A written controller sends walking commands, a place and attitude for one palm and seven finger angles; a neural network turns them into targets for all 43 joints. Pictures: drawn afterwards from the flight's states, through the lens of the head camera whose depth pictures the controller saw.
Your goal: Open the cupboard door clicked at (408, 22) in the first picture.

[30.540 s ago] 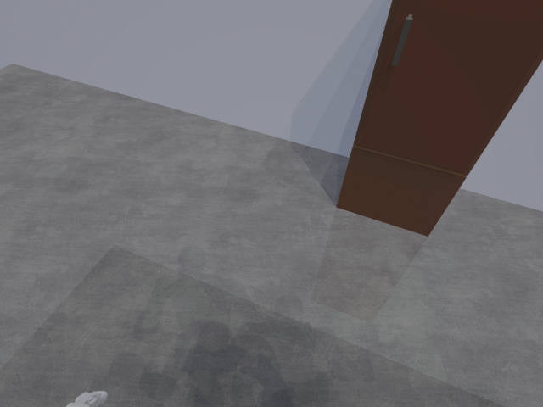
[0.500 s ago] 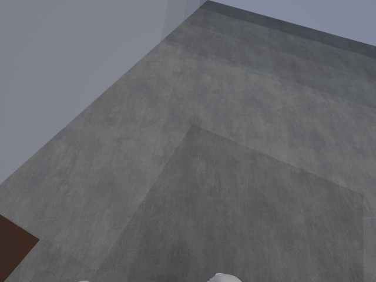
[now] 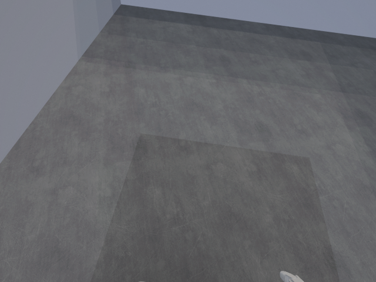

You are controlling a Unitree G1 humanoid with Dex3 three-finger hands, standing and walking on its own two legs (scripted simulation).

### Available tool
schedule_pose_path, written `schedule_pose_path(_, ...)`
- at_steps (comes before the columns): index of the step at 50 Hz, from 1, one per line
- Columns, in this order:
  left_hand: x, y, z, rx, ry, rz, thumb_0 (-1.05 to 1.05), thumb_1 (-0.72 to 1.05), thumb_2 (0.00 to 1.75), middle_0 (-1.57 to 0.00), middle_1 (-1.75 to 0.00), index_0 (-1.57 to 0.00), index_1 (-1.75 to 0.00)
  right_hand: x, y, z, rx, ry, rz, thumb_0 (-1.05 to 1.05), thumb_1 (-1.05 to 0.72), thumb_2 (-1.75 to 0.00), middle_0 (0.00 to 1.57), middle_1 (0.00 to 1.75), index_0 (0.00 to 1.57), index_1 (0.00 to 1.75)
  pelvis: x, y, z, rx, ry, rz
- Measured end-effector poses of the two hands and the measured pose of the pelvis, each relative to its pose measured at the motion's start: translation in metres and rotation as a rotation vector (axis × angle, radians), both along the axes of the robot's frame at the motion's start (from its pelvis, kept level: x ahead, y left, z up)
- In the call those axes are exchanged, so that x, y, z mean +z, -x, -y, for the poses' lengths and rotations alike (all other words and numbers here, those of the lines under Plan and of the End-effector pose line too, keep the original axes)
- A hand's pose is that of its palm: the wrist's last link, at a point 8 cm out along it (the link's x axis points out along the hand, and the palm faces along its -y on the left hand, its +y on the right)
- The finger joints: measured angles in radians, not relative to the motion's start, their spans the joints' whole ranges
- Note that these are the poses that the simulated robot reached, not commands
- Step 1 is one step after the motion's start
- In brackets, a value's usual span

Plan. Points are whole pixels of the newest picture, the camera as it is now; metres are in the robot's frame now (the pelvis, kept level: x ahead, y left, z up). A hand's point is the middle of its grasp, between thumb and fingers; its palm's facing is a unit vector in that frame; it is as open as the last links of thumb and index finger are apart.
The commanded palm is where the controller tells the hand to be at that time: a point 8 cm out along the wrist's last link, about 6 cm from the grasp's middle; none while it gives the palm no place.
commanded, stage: walk to a spot facing it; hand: left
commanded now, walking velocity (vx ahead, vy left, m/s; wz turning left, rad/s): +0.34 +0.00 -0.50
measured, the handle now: out of the picture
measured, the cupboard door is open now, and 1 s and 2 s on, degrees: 42 42 42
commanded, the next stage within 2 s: turn to face it in 0.46 s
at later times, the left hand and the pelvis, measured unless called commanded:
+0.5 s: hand (152, 194) +0.36 +0.11 -0.16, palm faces -0.24 -0.95 -0.20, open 7.4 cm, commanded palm none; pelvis +0.24 -0.06 +0.01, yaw -13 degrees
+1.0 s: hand (169, 143) +0.55 +0.08 -0.15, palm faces -0.07 -0.97 -0.23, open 7.4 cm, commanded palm none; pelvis +0.43 -0.10 +0.01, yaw -5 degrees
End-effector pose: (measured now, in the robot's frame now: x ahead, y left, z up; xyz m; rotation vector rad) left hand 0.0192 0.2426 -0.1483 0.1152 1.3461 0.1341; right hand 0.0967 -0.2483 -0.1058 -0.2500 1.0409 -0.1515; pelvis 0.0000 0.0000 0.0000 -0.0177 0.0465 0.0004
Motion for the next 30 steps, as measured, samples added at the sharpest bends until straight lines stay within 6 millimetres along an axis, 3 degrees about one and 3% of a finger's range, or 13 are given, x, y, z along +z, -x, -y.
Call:
schedule_pose_path(4, 0.008, -0.066, -0.004, -0.049, 0.000, 0.038, 0.01, 0.91, 0.89, -0.20, -0.30, -0.19, -0.30, 0.003, 0.001, -0.010, -0.053, -0.019, -0.058, 0.00, -0.91, -0.90, 0.20, 0.30, 0.20, 0.30, 0.009, -0.037, 0.000, -0.036, -0.006, -0.004)
schedule_pose_path(10, 0.029, -0.196, 0.018, -0.167, 0.006, 0.178, 0.01, 0.91, 0.89, -0.20, -0.30, -0.19, -0.30, -0.003, 0.033, -0.006, -0.180, -0.056, -0.282, 0.00, -0.91, -0.90, 0.20, 0.30, 0.20, 0.30, 0.017, -0.092, 0.010, -0.096, 0.006, -0.013)
schedule_pose_path(15, 0.027, -0.303, 0.053, -0.287, -0.023, 0.282, 0.01, 0.91, 0.89, -0.20, -0.30, -0.19, -0.30, -0.024, 0.051, 0.013, -0.307, -0.092, -0.431, 0.01, -0.91, -0.90, 0.20, 0.30, 0.20, 0.30, -0.003, -0.148, 0.035, -0.141, -0.014, 0.006)
schedule_pose_path(17, 0.024, -0.330, 0.063, -0.287, -0.040, 0.325, 0.01, 0.91, 0.89, -0.20, -0.30, -0.19, -0.30, -0.033, 0.044, 0.023, -0.338, -0.100, -0.476, 0.01, -0.91, -0.90, 0.20, 0.30, 0.20, 0.30, -0.011, -0.166, 0.045, -0.160, -0.020, 0.019)
schedule_pose_path(20, 0.025, -0.345, 0.071, -0.277, -0.045, 0.288, 0.01, 0.91, 0.89, -0.20, -0.30, -0.19, -0.30, -0.029, 0.000, 0.039, -0.358, -0.088, -0.441, 0.01, -0.91, -0.90, 0.20, 0.30, 0.20, 0.30, -0.004, -0.193, 0.051, -0.174, -0.003, 0.028)
schedule_pose_path(25, 0.021, -0.350, 0.080, -0.299, -0.025, 0.141, 0.01, 0.91, 0.89, -0.20, -0.30, -0.19, -0.30, -0.008, -0.111, 0.059, -0.346, -0.061, -0.233, 0.01, -0.91, -0.90, 0.20, 0.30, 0.20, 0.30, 0.013, -0.239, 0.058, -0.232, -0.015, 0.008)
schedule_pose_path(30, 0.008, -0.367, 0.079, -0.293, 0.018, 0.026, 0.01, 0.91, 0.89, -0.20, -0.30, -0.20, -0.30, 0.003, -0.216, 0.064, -0.314, -0.035, -0.055, 0.01, -0.91, -0.90, 0.20, 0.30, 0.20, 0.30, 0.011, -0.295, 0.053, -0.287, -0.007, 0.011)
